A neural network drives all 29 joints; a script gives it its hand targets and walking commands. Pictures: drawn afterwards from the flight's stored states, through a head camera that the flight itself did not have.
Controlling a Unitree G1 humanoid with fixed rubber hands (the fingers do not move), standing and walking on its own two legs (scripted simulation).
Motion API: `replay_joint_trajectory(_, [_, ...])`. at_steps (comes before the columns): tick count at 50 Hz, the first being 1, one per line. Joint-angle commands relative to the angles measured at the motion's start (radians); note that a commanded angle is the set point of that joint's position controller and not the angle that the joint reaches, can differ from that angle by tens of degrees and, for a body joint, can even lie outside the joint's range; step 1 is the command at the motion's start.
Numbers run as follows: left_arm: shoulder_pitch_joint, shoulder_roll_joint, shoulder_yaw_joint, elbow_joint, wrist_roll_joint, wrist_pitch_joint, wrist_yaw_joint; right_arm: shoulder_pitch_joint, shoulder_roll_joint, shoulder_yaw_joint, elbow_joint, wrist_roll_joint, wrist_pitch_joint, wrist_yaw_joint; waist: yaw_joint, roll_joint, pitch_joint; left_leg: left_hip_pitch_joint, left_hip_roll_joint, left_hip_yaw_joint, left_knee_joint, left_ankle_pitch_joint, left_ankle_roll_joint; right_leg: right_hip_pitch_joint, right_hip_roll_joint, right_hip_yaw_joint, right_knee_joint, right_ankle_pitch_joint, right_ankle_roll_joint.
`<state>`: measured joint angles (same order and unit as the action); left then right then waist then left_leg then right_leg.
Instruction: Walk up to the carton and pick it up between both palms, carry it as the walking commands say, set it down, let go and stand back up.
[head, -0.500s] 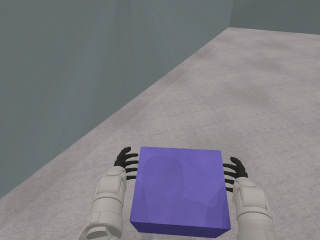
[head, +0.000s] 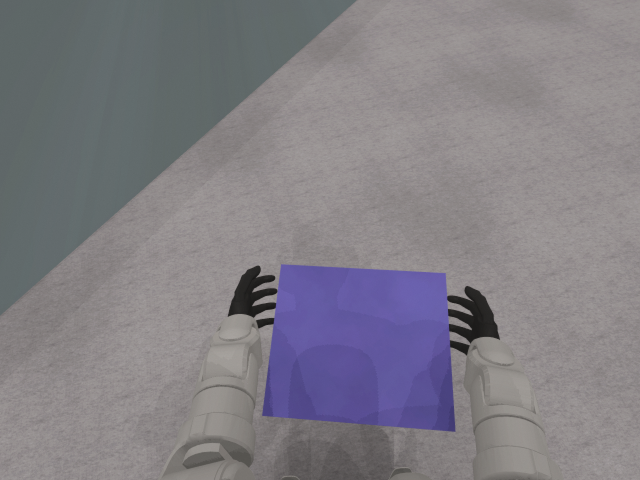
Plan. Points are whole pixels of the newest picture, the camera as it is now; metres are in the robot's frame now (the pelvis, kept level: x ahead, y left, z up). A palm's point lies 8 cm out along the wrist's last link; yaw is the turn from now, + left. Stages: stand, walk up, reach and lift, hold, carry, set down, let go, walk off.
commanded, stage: set down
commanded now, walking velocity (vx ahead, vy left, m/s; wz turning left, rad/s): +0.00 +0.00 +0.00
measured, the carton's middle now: (357, 350) +0.33 -0.03 -0.12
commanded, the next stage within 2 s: none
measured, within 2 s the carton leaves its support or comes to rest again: neither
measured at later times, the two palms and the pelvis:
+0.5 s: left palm (263, 334) +0.36 +0.11 -0.11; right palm (462, 353) +0.31 -0.19 -0.12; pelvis -0.03 -0.01 -0.08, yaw +0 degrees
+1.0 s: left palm (271, 345) +0.38 +0.11 -0.21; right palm (444, 358) +0.34 -0.19 -0.22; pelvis -0.05 -0.01 -0.16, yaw +1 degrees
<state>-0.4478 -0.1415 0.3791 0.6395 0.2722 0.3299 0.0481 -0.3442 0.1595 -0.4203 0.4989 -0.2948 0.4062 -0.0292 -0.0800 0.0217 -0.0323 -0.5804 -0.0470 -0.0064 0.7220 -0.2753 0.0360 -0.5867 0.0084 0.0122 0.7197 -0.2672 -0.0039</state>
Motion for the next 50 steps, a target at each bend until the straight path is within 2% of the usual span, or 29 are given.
replay_joint_trajectory(1, [-0.562,-1.0,-0.497,0.055,-0.137,-0.03,-0.294,-0.772,0.825,0.584,-0.095,0.188,-0.094,0.299,-0.035,-0.025,-0.552,0.138,-0.043,-0.146,-0.033,0.165,0.009,0.145,0.081,0.08,-0.011,0.18,-0.024])
replay_joint_trajectory(3, [-0.588,-1.0,-0.517,0.027,-0.155,-0.042,-0.295,-0.742,0.852,0.584,-0.054,0.189,-0.097,0.297,-0.034,-0.033,-0.604,0.106,-0.05,-0.14,0.003,0.198,0.008,0.117,0.085,0.082,0.021,0.215,-0.023])
replay_joint_trajectory(4, [-0.582,-0.997,-0.504,0.045,-0.147,-0.048,-0.298,-0.796,0.863,0.616,-0.086,0.212,-0.105,0.293,-0.003,-0.023,-0.651,0.092,-0.059,-0.127,0.031,0.201,0.011,0.103,0.083,0.086,0.045,0.214,-0.017])
replay_joint_trajectory(6, [-0.631,-1.025,-0.528,0.025,-0.151,-0.053,-0.296,-0.766,0.876,0.598,-0.04,0.198,-0.109,0.296,-0.027,0.015,-0.678,0.067,-0.057,-0.13,0.051,0.164,0.005,0.045,0.086,0.079,0.078,0.169,-0.02])
replay_joint_trajectory(7, [-0.617,-0.989,-0.505,0.03,-0.122,-0.058,-0.294,-0.763,0.857,0.588,-0.028,0.185,-0.111,0.298,-0.014,0.032,-0.695,0.038,-0.056,-0.12,0.072,0.179,0.0,0.004,0.089,0.084,0.094,0.195,-0.021])
replay_joint_trajectory(8, [-0.59,-0.993,-0.479,0.044,-0.116,-0.061,-0.296,-0.779,0.848,0.593,-0.019,0.187,-0.112,0.298,0.004,-0.009,-0.684,-0.017,-0.063,-0.117,0.086,0.173,0.005,0.024,0.089,0.092,0.095,0.189,-0.013])
replay_joint_trajectory(9, [-0.633,-1.004,-0.513,0.033,-0.138,-0.061,-0.297,-0.783,0.858,0.603,-0.035,0.195,-0.116,0.296,-0.024,-0.02,-0.73,-0.008,-0.068,-0.124,0.094,0.15,0.006,0.009,0.097,0.082,0.108,0.169,-0.011])
replay_joint_trajectory(10, [-0.63,-0.966,-0.474,0.057,-0.119,-0.062,-0.298,-0.825,0.876,0.614,-0.047,0.202,-0.116,0.29,0.014,-0.016,-0.723,-0.054,-0.07,-0.106,0.111,0.131,0.008,-0.018,0.09,0.087,0.125,0.161,-0.009])
replay_joint_trajectory(11, [-0.633,-0.981,-0.483,0.049,-0.12,-0.065,-0.3,-0.858,0.889,0.634,-0.069,0.218,-0.118,0.29,0.016,-0.039,-0.761,-0.069,-0.074,-0.103,0.133,0.113,0.009,-0.007,0.096,0.089,0.136,0.147,-0.003])
replay_joint_trajectory(13, [-0.689,-0.971,-0.489,0.057,-0.135,-0.068,-0.308,-0.846,0.878,0.61,-0.021,0.202,-0.12,0.282,-0.005,-0.028,-0.775,-0.151,-0.08,-0.085,0.153,0.083,0.007,-0.008,0.089,0.098,0.147,0.14,0.001])
replay_joint_trajectory(14, [-0.7,-0.96,-0.486,0.055,-0.126,-0.074,-0.306,-0.883,0.895,0.644,-0.05,0.215,-0.123,0.28,0.02,-0.024,-0.816,-0.161,-0.08,-0.076,0.175,0.069,0.007,-0.019,0.09,0.101,0.17,0.134,0.006])
replay_joint_trajectory(20, [-0.76,-0.952,-0.49,0.082,-0.151,-0.071,-0.315,-0.93,0.862,0.624,-0.015,0.227,-0.124,0.27,0.001,-0.007,-0.837,-0.284,-0.089,-0.068,0.255,0.004,0.004,-0.112,0.091,0.096,0.239,0.065,0.006])
replay_joint_trajectory(22, [-0.744,-0.978,-0.472,0.097,-0.151,-0.063,-0.313,-0.962,0.862,0.627,-0.041,0.228,-0.124,0.269,0.002,-0.046,-0.861,-0.323,-0.092,-0.065,0.277,-0.028,0.002,-0.108,0.099,0.09,0.254,0.027,0.003])
replay_joint_trajectory(26, [-0.774,-0.967,-0.487,0.075,-0.16,-0.061,-0.306,-0.945,0.866,0.614,0.004,0.235,-0.122,0.275,0.004,0.01,-0.907,-0.369,-0.091,-0.068,0.322,0.001,-0.007,-0.192,0.103,0.085,0.321,0.078,-0.009])
replay_joint_trajectory(28, [-0.804,-0.95,-0.468,0.086,-0.163,-0.065,-0.307,-0.96,0.864,0.601,0.025,0.227,-0.12,0.269,-0.004,-0.029,-0.886,-0.427,-0.097,-0.05,0.347,-0.046,-0.002,-0.218,0.101,0.083,0.323,0.023,0.005])
replay_joint_trajectory(29, [-0.796,-0.954,-0.477,0.064,-0.162,-0.068,-0.305,-0.999,0.881,0.634,-0.027,0.258,-0.127,0.268,0.032,-0.005,-0.929,-0.437,-0.103,-0.05,0.365,-0.017,-0.002,-0.201,0.101,0.085,0.347,0.056,0.006])
replay_joint_trajectory(30, [-0.796,-0.945,-0.495,0.077,-0.172,-0.071,-0.307,-0.997,0.856,0.642,-0.021,0.256,-0.134,0.267,0.008,-0.022,-0.952,-0.481,-0.102,-0.046,0.388,-0.004,-0.01,-0.213,0.1,0.088,0.358,0.083,0.004])
replay_joint_trajectory(32, [-0.802,-0.952,-0.5,0.075,-0.175,-0.062,-0.297,-0.966,0.84,0.616,0.011,0.251,-0.127,0.267,-0.001,0.035,-0.93,-0.475,-0.102,-0.05,0.397,-0.025,-0.017,-0.3,0.108,0.076,0.386,0.054,-0.007])
replay_joint_trajectory(33, [-0.78,-0.956,-0.514,0.068,-0.182,-0.061,-0.29,-0.982,0.857,0.647,-0.028,0.27,-0.131,0.267,0.008,-0.004,-0.97,-0.451,-0.097,-0.058,0.413,0.019,-0.015,-0.319,0.116,0.062,0.41,0.093,-0.001])
replay_joint_trajectory(34, [-0.816,-0.974,-0.552,0.043,-0.204,-0.066,-0.282,-0.98,0.836,0.657,-0.028,0.277,-0.139,0.269,0.001,0.054,-1.026,-0.447,-0.101,-0.055,0.427,0.046,-0.024,-0.307,0.112,0.067,0.435,0.128,-0.008])
replay_joint_trajectory(36, [-0.824,-0.971,-0.537,0.038,-0.201,-0.069,-0.271,-1.039,0.838,0.656,-0.036,0.274,-0.14,0.269,0.003,-0.003,-1.041,-0.474,-0.099,-0.062,0.451,0.017,-0.025,-0.351,0.118,0.052,0.452,0.081,0.0])
replay_joint_trajectory(38, [-0.862,-0.967,-0.559,0.024,-0.235,-0.074,-0.265,-1.013,0.819,0.653,-0.018,0.281,-0.144,0.26,-0.034,0.015,-1.055,-0.49,-0.103,-0.062,0.467,0.019,-0.019,-0.371,0.122,0.05,0.489,0.115,-0.005])
replay_joint_trajectory(41, [-0.87,-0.965,-0.573,0.024,-0.241,-0.076,-0.243,-1.076,0.812,0.673,-0.048,0.316,-0.154,0.264,-0.003,0.032,-1.091,-0.472,-0.101,-0.063,0.506,0.027,-0.028,-0.459,0.127,0.034,0.533,0.081,0.0])
replay_joint_trajectory(43, [-0.915,-0.964,-0.588,0.003,-0.261,-0.079,-0.235,-1.052,0.79,0.644,0.009,0.303,-0.148,0.264,-0.035,0.028,-1.075,-0.506,-0.102,-0.063,0.517,0.013,-0.032,-0.494,0.128,0.031,0.545,0.078,-0.01])
replay_joint_trajectory(45, [-0.91,-0.953,-0.566,0.041,-0.247,-0.072,-0.23,-1.096,0.79,0.635,-0.009,0.294,-0.149,0.257,-0.027,0.028,-1.062,-0.546,-0.109,-0.068,0.535,-0.034,-0.029,-0.516,0.128,0.026,0.569,0.039,-0.01])
replay_joint_trajectory(46, [-0.895,-0.981,-0.565,0.014,-0.254,-0.073,-0.225,-1.145,0.805,0.673,-0.071,0.32,-0.151,0.255,-0.001,0.007,-1.142,-0.515,-0.118,-0.057,0.559,-0.001,-0.027,-0.467,0.13,0.026,0.575,0.056,-0.005])
replay_joint_trajectory(48, [-0.946,-0.923,-0.577,0.019,-0.261,-0.081,-0.22,-1.13,0.79,0.665,-0.031,0.332,-0.153,0.251,-0.027,0.002,-1.142,-0.558,-0.115,-0.053,0.59,0.005,-0.02,-0.494,0.123,0.028,0.604,0.079,0.005])
replay_joint_trajectory(49, [-0.945,-0.959,-0.558,0.061,-0.262,-0.071,-0.221,-1.125,0.775,0.633,0.021,0.309,-0.145,0.247,-0.032,0.021,-1.074,-0.594,-0.117,-0.057,0.585,-0.067,-0.025,-0.534,0.121,0.029,0.603,-0.001,-0.004])
replay_joint_trajectory(50, [-0.925,-0.928,-0.525,0.055,-0.235,-0.074,-0.212,-1.158,0.777,0.641,-0.005,0.311,-0.145,0.251,0.017,0.019,-1.076,-0.593,-0.116,-0.044,0.588,-0.049,-0.022,-0.566,0.127,0.023,0.619,0.015,-0.001])
